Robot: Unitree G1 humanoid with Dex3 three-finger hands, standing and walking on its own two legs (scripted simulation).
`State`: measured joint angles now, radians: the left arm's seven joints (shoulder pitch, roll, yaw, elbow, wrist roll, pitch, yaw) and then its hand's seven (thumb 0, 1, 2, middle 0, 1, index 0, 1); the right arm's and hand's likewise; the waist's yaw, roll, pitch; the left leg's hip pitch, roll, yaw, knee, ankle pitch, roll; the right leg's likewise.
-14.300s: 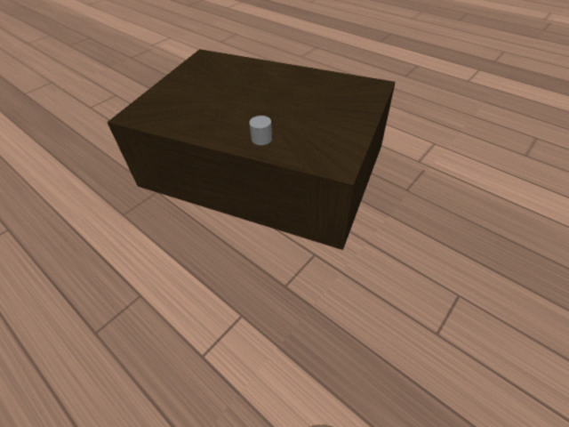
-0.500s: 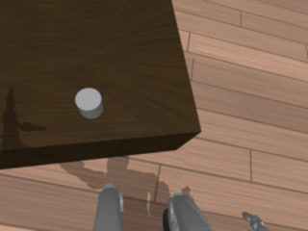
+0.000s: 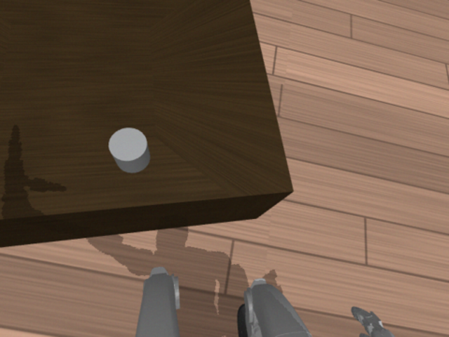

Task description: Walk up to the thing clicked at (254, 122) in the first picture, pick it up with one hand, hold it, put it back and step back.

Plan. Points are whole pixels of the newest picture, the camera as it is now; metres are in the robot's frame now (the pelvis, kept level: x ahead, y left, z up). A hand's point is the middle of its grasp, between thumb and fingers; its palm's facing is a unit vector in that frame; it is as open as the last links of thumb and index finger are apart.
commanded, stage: approach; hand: left
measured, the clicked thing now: (130, 151) +0.52 +0.20 -0.23
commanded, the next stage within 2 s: close in in 0.48 s
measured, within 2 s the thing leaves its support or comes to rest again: neither
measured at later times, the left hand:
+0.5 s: hand (65, 160) +0.46 +0.31 -0.15, palm faces +0.12 -0.99 +0.06, open 17.6 cm
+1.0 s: hand (119, 158) +0.49 +0.22 -0.21, palm faces +0.18 -0.98 -0.03, open 17.6 cm
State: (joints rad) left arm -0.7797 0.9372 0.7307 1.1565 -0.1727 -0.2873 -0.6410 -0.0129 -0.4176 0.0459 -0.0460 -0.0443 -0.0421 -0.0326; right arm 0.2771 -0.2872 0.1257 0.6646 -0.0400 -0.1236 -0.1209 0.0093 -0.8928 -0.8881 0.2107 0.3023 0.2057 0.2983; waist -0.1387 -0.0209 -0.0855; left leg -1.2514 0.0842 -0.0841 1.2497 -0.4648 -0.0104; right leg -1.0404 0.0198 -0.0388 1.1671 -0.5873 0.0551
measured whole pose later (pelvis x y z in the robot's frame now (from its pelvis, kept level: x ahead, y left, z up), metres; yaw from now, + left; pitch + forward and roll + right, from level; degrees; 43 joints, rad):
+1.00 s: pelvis -0.07 -0.03 -0.22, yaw -6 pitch +35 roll -7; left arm -0.95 0.67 0.61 1.10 -0.03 -0.46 -0.21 -0.02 -0.57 0.06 -0.03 -0.09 -0.04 -0.06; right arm 0.18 -0.24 0.11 0.67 -0.11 0.07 0.04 0.01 -0.92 -0.89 0.21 0.30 0.20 0.30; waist -0.19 0.01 -0.11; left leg -2.08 0.11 -0.16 2.01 -0.55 -0.05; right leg -1.89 0.09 -0.03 2.03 -0.77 0.04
